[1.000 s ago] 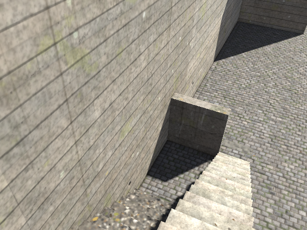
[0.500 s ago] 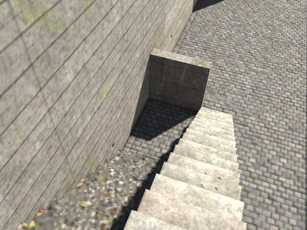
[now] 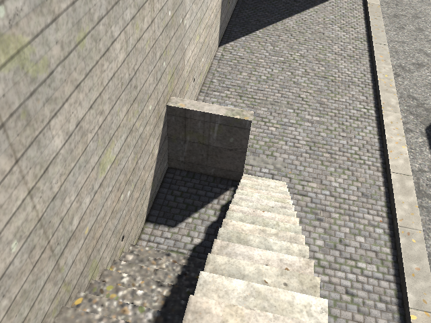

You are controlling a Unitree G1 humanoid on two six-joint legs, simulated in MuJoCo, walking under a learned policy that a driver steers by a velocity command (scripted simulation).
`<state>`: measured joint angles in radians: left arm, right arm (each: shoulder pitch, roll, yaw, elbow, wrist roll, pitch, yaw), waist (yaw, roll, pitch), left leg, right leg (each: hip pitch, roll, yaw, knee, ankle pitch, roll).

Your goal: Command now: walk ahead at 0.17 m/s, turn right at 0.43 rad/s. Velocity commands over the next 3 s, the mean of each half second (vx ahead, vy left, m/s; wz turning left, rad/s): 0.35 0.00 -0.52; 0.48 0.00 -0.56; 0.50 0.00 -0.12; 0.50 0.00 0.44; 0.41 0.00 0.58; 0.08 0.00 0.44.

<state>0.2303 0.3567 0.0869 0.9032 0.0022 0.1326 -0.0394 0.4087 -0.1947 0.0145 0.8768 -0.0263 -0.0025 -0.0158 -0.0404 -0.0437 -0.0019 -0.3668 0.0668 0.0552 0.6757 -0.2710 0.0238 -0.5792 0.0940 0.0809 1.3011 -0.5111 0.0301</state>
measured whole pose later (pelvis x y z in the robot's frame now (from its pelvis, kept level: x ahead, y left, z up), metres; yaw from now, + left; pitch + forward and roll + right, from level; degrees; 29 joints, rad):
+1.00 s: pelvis +0.28 -0.08 -0.21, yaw -32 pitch -1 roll +3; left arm 0.36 0.24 0.04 0.91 0.00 0.00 0.03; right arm 0.49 -0.20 -0.03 1.01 -0.03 -0.08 0.07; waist -0.02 -0.06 -0.11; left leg -0.24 -0.07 0.11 0.69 -0.39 0.08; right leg -0.68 0.08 0.08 2.04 -0.61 -0.12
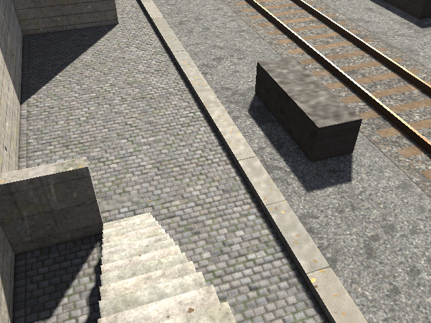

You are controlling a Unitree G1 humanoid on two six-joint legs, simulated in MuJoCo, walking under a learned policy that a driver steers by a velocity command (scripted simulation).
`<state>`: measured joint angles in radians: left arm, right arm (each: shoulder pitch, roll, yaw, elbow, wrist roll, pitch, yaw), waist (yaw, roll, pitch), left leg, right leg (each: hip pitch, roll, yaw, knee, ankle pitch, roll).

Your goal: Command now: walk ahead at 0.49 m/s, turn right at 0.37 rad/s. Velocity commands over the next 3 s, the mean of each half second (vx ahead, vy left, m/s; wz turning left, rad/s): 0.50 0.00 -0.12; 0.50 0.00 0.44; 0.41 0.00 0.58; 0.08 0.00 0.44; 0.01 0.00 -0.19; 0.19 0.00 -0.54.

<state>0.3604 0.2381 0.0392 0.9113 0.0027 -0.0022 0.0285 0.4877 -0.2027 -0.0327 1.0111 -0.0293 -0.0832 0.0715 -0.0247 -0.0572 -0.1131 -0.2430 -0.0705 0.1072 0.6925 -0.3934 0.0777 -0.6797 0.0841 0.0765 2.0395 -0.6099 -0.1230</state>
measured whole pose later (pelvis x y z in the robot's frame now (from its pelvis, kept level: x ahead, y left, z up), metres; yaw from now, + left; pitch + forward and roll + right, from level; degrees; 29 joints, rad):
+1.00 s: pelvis +0.41 -0.08 -0.26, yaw +12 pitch -3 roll -3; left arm 0.53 0.16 -0.01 1.03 0.07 -0.09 0.02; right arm 0.10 -0.19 -0.08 0.90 -0.02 0.09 0.02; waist 0.08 0.03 -0.01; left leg -0.62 0.05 -0.03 0.82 0.53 0.10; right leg -0.16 -0.12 -0.36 1.10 -0.84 0.02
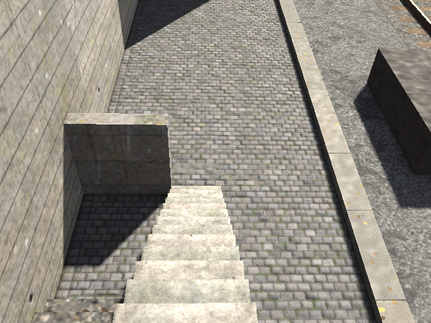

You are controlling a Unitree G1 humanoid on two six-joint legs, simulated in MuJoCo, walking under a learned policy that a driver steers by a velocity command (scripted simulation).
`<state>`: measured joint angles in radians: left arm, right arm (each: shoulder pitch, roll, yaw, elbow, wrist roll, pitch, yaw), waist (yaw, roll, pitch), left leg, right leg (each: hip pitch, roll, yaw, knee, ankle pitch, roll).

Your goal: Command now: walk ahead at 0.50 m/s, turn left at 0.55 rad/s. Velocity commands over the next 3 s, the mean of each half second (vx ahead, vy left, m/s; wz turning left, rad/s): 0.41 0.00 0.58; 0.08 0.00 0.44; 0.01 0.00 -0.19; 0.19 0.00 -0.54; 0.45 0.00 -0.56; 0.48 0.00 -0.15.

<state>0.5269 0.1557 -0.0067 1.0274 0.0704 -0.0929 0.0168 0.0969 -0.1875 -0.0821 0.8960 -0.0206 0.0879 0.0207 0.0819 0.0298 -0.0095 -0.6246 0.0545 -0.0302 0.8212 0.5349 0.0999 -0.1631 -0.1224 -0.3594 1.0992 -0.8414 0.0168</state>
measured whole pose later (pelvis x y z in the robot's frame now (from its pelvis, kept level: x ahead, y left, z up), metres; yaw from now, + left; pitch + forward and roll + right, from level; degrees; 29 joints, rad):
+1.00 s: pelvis +0.25 +0.11 -0.30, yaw +30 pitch -4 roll +2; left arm 0.49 0.23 -0.04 0.90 0.03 -0.05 -0.01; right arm -0.02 -0.22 -0.02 0.61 0.01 0.16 -0.06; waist 0.14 0.04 -0.02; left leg -1.14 -0.17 -0.05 2.56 -0.53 -0.07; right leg -0.31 -0.11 -0.08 0.60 -0.23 -0.01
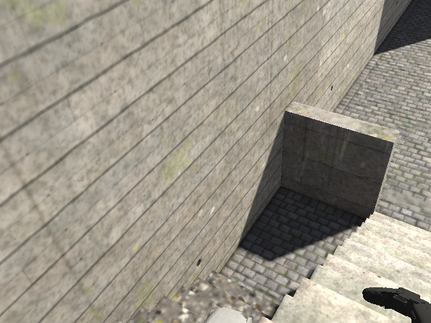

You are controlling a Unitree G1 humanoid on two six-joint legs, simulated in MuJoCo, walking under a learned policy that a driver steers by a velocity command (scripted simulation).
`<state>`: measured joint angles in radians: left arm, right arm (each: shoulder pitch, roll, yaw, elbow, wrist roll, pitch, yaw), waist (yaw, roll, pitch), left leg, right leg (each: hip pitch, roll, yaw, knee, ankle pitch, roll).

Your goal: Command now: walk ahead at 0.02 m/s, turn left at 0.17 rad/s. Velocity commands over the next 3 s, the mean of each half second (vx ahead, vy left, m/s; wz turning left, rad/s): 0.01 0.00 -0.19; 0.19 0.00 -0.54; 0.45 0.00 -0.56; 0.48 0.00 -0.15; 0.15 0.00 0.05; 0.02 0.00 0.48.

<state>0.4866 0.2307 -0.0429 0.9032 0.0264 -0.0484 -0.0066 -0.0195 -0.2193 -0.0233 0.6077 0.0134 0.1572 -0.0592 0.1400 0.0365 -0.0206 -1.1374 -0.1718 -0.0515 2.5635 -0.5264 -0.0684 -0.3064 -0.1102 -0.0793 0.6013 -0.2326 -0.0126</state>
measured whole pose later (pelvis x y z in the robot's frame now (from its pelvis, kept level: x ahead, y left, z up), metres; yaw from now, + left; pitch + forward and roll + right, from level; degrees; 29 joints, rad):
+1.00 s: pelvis -0.12 +0.10 +0.17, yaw -25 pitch -1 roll +1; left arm 0.29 0.26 -0.01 0.74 0.01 0.09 -0.01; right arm 0.18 -0.33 -0.05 0.64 -0.04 0.07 0.01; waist 0.01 0.04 0.02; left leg -0.71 -0.02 -0.02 1.30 -0.47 -0.04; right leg -0.35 0.06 0.01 0.79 -0.42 -0.08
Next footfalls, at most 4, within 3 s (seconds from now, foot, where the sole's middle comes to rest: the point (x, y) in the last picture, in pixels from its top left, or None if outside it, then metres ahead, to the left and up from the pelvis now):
0.20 left None -0.02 0.18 -0.57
0.88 right None -0.11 0.01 -0.57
1.54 left None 0.20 0.12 -0.77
2.12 right None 0.31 -0.27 -0.96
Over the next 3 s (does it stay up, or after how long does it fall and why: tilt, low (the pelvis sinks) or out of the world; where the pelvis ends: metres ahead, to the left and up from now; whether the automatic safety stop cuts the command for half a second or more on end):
stays up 0.41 -0.21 -0.40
